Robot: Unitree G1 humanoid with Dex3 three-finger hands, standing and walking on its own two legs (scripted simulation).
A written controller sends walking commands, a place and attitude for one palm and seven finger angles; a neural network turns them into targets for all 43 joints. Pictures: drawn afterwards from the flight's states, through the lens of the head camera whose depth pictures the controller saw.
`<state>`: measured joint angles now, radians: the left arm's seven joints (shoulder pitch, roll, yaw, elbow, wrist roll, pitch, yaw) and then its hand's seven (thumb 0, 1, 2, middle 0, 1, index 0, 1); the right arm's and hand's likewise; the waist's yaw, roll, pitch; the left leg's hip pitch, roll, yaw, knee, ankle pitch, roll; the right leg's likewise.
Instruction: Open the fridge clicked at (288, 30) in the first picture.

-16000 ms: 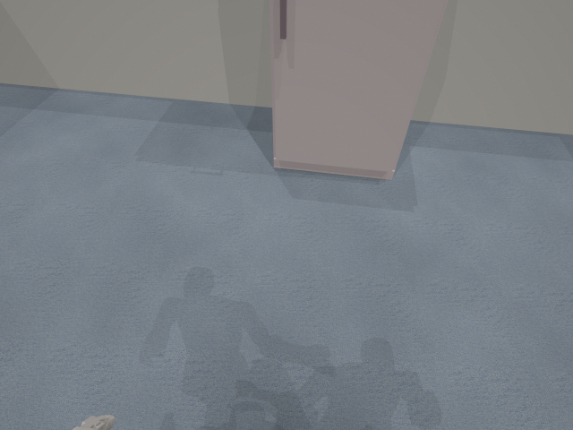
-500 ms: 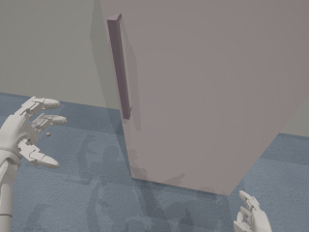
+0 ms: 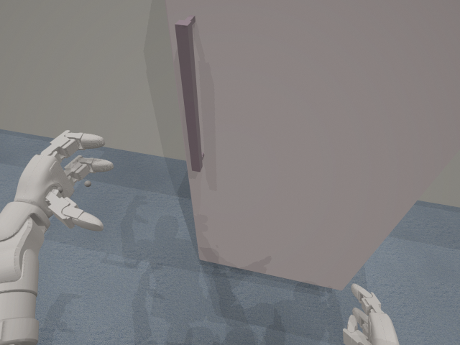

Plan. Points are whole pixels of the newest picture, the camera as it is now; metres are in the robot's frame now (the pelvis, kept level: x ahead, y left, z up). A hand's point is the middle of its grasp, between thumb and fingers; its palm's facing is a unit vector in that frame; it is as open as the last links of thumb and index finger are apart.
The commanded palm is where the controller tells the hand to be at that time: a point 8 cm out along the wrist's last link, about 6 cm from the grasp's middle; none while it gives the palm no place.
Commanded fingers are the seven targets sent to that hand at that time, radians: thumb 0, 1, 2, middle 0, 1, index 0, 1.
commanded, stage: move the hooked fingers beside the handle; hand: left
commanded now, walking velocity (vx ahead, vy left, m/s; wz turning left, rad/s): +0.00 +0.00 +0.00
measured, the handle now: (194, 106) +0.55 +0.14 +0.14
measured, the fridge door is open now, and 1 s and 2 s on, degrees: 0 0 0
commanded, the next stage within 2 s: none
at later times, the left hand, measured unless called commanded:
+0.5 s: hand (118, 155) +0.38 +0.25 +0.14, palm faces -0.05 -1.00 -0.02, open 14.0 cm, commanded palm +0.35 +0.29 +0.14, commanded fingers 0.00 -0.50 0.30 -0.30 -1.20 -0.30 -1.20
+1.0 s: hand (140, 135) +0.43 +0.22 +0.14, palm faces -0.07 -1.00 -0.01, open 14.0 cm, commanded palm +0.41 +0.27 +0.14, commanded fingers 0.00 -0.50 0.30 -0.30 -1.20 -0.30 -1.20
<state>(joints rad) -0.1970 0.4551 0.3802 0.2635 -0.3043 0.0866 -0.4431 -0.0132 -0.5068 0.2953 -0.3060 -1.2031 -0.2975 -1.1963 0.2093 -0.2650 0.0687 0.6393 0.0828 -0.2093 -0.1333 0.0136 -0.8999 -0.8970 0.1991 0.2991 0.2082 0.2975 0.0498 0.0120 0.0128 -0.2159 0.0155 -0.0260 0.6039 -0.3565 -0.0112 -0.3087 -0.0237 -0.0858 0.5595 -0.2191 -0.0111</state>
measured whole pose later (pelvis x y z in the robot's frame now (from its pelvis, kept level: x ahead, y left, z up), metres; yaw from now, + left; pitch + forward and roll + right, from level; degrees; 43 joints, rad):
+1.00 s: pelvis +0.02 +0.01 +0.00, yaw -1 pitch +5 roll -1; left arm -0.59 0.46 0.31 0.68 -0.22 0.01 -0.38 -0.01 -0.50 0.30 -0.30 -1.20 -0.30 -1.20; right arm 0.28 -0.28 0.04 0.66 0.07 -0.11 -0.10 0.01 -0.90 -0.90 0.20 0.30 0.21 0.30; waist -0.03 0.00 -0.04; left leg -0.34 0.01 -0.01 0.63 -0.38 0.00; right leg -0.44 -0.02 -0.07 0.59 -0.24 0.00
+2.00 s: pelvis +0.03 +0.02 -0.01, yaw -2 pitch +11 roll -2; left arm -0.80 0.48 0.30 0.92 -0.16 -0.07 -0.34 -0.01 -0.51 0.30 -0.30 -1.20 -0.30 -1.20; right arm 0.33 -0.26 0.03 0.66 0.05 -0.06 -0.06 0.01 -0.90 -0.90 0.20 0.30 0.21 0.30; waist -0.08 0.00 -0.08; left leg -0.46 0.02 0.00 0.70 -0.42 0.01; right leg -0.55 -0.02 -0.06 0.61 -0.25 0.01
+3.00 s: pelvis +0.01 +0.01 -0.01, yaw -2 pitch +10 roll -1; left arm -0.91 0.49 0.30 1.06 -0.14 -0.14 -0.30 -0.01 -0.50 0.30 -0.30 -1.20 -0.30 -1.20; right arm 0.33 -0.27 0.03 0.68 0.05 -0.09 -0.06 0.01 -0.90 -0.90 0.20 0.30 0.21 0.30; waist -0.10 0.00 -0.06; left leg -0.48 0.02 0.00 0.70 -0.39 0.00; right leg -0.58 -0.01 -0.05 0.63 -0.23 0.00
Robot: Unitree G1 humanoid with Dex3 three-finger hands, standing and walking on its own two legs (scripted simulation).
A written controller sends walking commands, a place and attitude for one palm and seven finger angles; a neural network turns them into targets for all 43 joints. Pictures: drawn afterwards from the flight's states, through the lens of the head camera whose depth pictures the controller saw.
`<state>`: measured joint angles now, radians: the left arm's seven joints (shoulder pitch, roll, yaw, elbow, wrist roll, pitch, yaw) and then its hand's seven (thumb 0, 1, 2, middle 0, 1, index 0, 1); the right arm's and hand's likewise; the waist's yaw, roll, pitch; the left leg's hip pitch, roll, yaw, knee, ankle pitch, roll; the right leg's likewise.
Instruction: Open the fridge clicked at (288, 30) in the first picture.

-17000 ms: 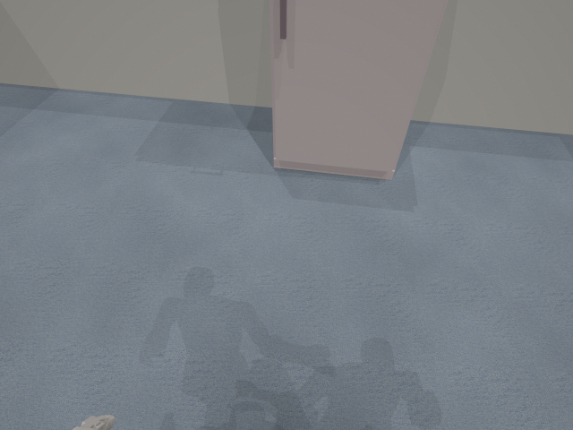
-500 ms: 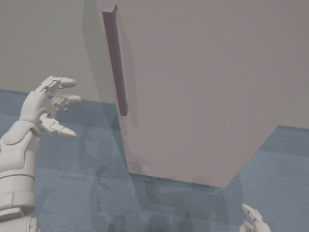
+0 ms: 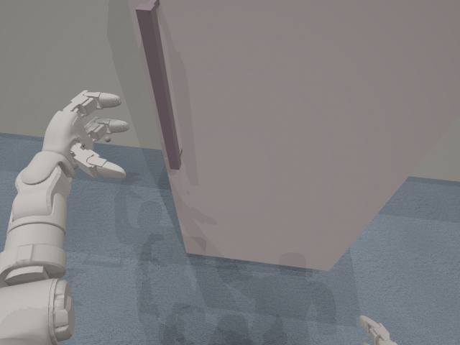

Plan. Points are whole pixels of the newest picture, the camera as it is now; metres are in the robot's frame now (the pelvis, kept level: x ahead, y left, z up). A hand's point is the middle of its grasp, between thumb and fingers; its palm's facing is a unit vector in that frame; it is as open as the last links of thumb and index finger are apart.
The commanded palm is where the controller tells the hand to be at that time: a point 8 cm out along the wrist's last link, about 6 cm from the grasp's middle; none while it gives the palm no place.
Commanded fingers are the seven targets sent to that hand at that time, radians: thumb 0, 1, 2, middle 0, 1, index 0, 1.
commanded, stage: move the hooked fingers beside the handle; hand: left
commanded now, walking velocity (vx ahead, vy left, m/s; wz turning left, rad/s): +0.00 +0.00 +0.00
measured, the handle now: (167, 100) +0.53 +0.15 +0.14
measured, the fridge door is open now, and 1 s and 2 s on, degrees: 0 0 0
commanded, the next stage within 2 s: feel for the door with the fingertips in 1.20 s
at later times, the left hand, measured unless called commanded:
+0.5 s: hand (128, 112) +0.48 +0.21 +0.14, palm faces -0.06 -1.00 +0.00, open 14.0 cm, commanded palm +0.46 +0.27 +0.14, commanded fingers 0.00 -0.50 0.30 -0.30 -1.20 -0.30 -1.20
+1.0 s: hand (125, 120) +0.47 +0.21 +0.13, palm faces -0.07 -1.00 +0.00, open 14.0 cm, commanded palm +0.45 +0.26 +0.14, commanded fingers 0.00 -0.50 0.30 -0.30 -1.20 -0.30 -1.20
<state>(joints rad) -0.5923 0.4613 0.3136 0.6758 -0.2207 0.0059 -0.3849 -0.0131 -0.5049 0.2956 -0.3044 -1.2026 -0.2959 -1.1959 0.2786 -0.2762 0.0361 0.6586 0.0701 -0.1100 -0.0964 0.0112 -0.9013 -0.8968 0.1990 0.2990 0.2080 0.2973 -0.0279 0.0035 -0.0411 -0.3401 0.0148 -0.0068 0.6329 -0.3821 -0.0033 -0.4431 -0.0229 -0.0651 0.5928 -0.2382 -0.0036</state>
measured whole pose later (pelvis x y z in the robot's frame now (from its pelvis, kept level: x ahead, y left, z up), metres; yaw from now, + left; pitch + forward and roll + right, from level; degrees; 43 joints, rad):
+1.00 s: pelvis +0.01 +0.01 -0.01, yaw -1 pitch +11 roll -2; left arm -0.80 0.48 0.30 0.92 -0.16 -0.07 -0.34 -0.01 -0.51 0.30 -0.30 -1.20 -0.30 -1.20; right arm 0.33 -0.26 0.03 0.66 0.05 -0.06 -0.06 0.01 -0.90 -0.90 0.20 0.30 0.21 0.30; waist -0.08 0.00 -0.08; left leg -0.46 0.02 0.00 0.70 -0.42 0.01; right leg -0.55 -0.02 -0.06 0.61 -0.25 0.01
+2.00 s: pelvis -0.01 +0.00 -0.01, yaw -1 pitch +10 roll -1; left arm -0.91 0.49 0.30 1.06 -0.14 -0.14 -0.30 -0.01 -0.50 0.30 -0.30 -1.20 -0.30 -1.20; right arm 0.33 -0.27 0.03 0.68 0.05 -0.09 -0.06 0.01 -0.90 -0.90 0.20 0.30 0.21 0.30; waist -0.10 0.00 -0.06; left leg -0.48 0.02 0.00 0.70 -0.39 0.00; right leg -0.58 -0.01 -0.05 0.63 -0.23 0.00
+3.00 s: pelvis +0.01 +0.00 +0.00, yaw -1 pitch +10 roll -1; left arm -0.81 0.36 0.24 0.92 -0.15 -0.11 -0.22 -0.01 -0.50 0.30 -0.30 -1.20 -0.30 -1.20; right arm 0.33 -0.25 0.02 0.68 0.04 -0.09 -0.05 0.01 -0.90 -0.90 0.20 0.30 0.21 0.30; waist -0.07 0.02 -0.07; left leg -0.44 0.02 0.00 0.67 -0.40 0.00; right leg -0.54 -0.01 -0.05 0.61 -0.24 0.00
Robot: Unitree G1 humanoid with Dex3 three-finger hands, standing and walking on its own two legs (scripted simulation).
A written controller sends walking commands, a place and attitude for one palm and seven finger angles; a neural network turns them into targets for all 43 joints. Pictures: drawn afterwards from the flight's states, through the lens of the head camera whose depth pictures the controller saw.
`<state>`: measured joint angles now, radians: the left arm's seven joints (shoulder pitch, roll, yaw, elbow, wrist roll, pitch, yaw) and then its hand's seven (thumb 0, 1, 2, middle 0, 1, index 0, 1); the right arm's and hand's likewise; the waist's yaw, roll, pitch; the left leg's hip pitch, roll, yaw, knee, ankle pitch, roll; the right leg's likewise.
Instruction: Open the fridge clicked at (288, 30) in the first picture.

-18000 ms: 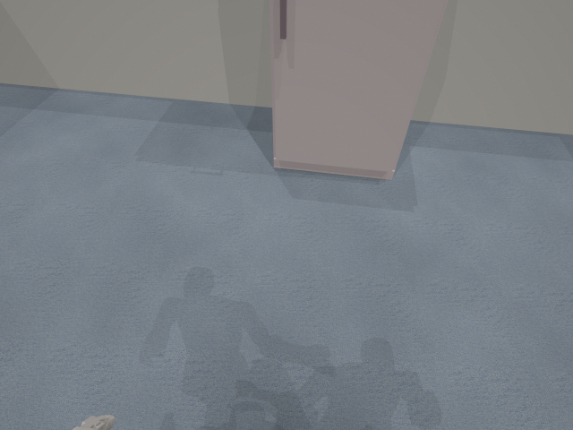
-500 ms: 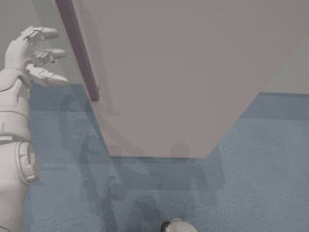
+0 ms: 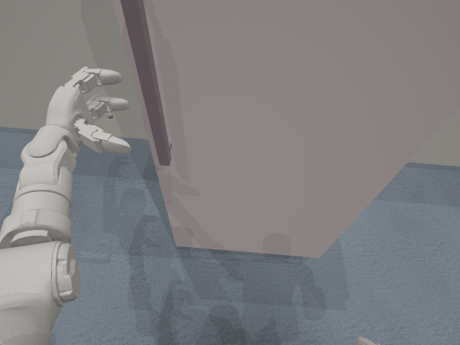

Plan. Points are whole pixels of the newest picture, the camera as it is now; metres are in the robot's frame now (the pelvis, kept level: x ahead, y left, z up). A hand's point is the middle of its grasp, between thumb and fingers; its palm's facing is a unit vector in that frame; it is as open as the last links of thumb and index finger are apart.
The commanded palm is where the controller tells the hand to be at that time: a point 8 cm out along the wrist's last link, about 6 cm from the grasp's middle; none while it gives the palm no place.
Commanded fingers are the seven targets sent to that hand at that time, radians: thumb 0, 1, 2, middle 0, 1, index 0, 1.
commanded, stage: move the hooked fingers beside the handle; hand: left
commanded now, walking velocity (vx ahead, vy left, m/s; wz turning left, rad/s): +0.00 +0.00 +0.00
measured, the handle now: (155, 92) +0.51 +0.14 +0.15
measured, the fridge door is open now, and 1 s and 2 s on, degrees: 0 0 0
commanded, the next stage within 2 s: feel for the door with the fingertips in 0.20 s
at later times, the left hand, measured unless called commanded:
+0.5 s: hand (123, 113) +0.46 +0.18 +0.14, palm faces -0.07 -1.00 -0.01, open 14.0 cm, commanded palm +0.44 +0.23 +0.14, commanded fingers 0.00 -0.50 0.30 -0.30 -1.20 -0.30 -1.20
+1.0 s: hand (127, 110) +0.46 +0.18 +0.15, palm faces -0.05 -1.00 -0.01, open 14.0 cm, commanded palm +0.45 +0.22 +0.14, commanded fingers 0.00 -0.50 0.30 -0.30 -1.20 -0.30 -1.20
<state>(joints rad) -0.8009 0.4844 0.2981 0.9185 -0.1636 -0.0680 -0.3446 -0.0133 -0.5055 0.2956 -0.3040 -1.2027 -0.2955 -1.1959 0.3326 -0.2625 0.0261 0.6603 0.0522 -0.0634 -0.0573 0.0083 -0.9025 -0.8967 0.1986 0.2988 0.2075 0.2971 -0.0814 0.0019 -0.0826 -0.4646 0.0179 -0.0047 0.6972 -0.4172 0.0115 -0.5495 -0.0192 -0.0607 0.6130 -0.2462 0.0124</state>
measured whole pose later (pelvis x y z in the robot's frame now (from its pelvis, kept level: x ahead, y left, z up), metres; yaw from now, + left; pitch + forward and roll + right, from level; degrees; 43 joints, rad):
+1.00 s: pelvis -0.02 -0.01 +0.00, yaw +0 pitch +10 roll -1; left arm -0.91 0.49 0.30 1.06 -0.14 -0.14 -0.30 -0.01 -0.50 0.30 -0.30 -1.20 -0.30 -1.20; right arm 0.33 -0.27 0.03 0.68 0.05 -0.09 -0.06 0.01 -0.90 -0.90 0.20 0.30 0.21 0.30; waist -0.10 0.00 -0.06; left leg -0.48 0.02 0.00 0.70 -0.39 0.00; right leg -0.58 -0.01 -0.05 0.63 -0.23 0.00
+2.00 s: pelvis +0.00 -0.01 +0.00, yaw +0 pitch +10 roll -1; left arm -0.81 0.36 0.24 0.92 -0.15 -0.11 -0.22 -0.01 -0.50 0.30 -0.30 -1.20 -0.30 -1.20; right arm 0.33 -0.25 0.02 0.68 0.04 -0.09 -0.05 0.01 -0.90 -0.90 0.20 0.30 0.21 0.30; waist -0.07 0.02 -0.07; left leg -0.44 0.02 0.00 0.67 -0.40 0.00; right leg -0.54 -0.01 -0.05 0.61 -0.24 0.00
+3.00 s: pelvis -0.02 -0.02 +0.00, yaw -1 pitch +9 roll +0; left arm -0.84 0.33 0.24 0.97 -0.12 -0.15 -0.16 -0.01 -0.50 0.30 -0.30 -1.20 -0.28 -1.20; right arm 0.34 -0.26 0.01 0.71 0.04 -0.11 -0.05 0.01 -0.90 -0.90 0.20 0.30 0.21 0.30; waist -0.09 0.01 -0.06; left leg -0.43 0.02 0.02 0.66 -0.38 -0.01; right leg -0.55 -0.01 -0.04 0.62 -0.22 -0.01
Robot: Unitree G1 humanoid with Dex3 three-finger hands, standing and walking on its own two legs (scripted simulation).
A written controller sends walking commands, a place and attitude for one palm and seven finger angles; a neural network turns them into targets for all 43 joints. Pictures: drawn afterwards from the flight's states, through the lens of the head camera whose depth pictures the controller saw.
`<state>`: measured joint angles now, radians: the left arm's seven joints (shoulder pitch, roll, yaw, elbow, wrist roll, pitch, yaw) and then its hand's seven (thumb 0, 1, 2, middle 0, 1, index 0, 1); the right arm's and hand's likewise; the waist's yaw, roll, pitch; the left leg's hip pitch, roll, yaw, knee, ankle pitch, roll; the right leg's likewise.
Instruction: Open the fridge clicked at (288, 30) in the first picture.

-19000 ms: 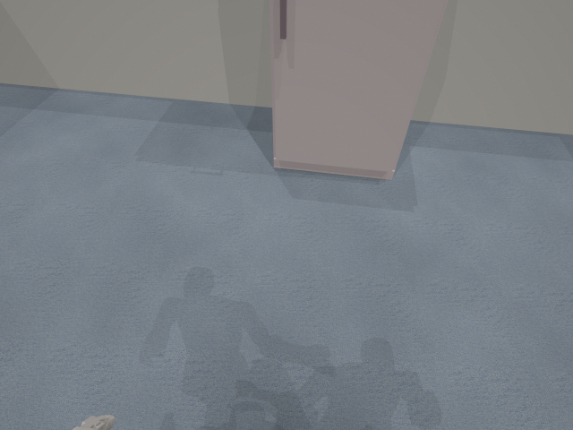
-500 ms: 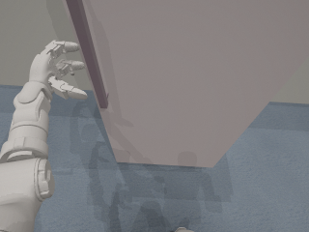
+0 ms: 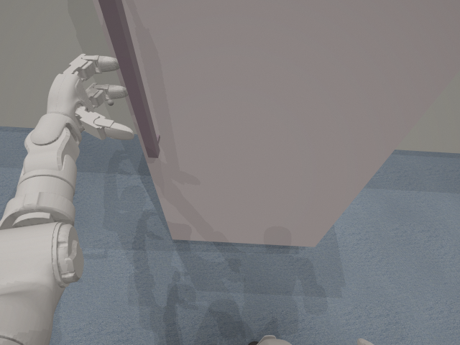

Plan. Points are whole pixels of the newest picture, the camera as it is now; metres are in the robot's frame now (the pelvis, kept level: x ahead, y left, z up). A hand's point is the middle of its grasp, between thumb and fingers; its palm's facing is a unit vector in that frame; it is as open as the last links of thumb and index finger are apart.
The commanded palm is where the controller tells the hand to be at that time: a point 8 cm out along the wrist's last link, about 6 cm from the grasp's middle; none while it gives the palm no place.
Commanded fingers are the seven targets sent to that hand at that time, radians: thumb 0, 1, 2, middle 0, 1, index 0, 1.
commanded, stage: feel for the door with the fingertips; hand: left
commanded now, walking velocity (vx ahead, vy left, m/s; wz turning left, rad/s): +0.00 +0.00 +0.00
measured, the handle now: (138, 83) +0.53 +0.15 +0.15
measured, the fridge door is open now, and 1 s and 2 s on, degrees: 0 0 0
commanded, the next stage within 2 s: slide the fingers in behind the handle in 0.04 s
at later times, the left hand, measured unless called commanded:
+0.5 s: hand (112, 101) +0.49 +0.19 +0.14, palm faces -0.06 -1.00 -0.01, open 13.7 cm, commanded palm +0.46 +0.23 +0.14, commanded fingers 0.00 -0.50 0.30 -0.30 -1.20 -0.30 -1.20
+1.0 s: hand (130, 106) +0.48 +0.16 +0.14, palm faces -0.07 -1.00 -0.01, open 14.0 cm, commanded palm +0.45 +0.21 +0.14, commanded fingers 0.00 -0.50 0.30 -0.30 -1.20 -0.30 -1.20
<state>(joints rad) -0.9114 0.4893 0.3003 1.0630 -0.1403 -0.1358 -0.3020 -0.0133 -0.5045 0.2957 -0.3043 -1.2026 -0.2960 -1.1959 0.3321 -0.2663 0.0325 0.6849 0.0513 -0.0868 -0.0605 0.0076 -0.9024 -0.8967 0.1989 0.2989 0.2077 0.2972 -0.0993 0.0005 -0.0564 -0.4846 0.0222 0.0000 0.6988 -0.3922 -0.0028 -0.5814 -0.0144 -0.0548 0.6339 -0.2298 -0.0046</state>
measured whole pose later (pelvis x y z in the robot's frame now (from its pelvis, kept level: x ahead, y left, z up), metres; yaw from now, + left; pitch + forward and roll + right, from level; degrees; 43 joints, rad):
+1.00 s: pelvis +0.01 +0.00 +0.00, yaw +0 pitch +10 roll -1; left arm -0.81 0.36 0.24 0.92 -0.15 -0.11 -0.22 -0.01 -0.50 0.30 -0.30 -1.20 -0.30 -1.20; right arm 0.33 -0.25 0.02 0.68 0.04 -0.09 -0.05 0.01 -0.90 -0.90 0.20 0.30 0.21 0.30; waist -0.07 0.02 -0.07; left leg -0.44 0.02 0.00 0.67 -0.40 0.00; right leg -0.54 -0.01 -0.05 0.61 -0.24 0.00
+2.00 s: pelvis +0.00 +0.00 +0.00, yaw -1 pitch +9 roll +0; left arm -0.84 0.33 0.24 0.97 -0.12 -0.15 -0.16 -0.01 -0.50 0.30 -0.30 -1.20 -0.28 -1.20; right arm 0.34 -0.26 0.01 0.71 0.04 -0.11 -0.05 0.01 -0.90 -0.90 0.20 0.30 0.21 0.30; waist -0.09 0.01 -0.06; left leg -0.43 0.02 0.02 0.66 -0.38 -0.01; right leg -0.55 -0.01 -0.04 0.62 -0.22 -0.01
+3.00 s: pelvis +0.01 +0.00 +0.00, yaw +0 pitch +9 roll -1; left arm -0.85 0.31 0.20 0.97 -0.13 -0.15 -0.12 0.01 0.73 0.80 -0.39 -1.37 -0.37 -1.39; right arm 0.34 -0.25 0.01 0.73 0.03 -0.11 -0.04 0.01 -0.90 -0.90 0.20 0.30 0.21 0.30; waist -0.08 0.02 -0.06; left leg -0.43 0.02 0.00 0.66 -0.38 -0.01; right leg -0.54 -0.02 -0.05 0.62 -0.23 -0.01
